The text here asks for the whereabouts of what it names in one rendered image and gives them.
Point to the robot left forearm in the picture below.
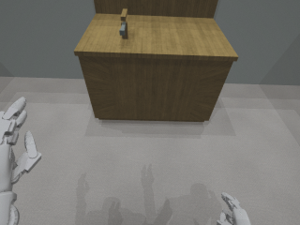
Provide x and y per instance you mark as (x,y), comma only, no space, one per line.
(9,214)

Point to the counter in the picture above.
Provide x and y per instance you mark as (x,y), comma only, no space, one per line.
(170,65)

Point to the robot right hand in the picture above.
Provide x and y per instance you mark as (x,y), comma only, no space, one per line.
(238,216)

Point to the tap lever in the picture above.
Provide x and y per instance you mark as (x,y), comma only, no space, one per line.
(122,29)

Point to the robot left hand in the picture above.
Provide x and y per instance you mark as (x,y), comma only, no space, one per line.
(10,123)

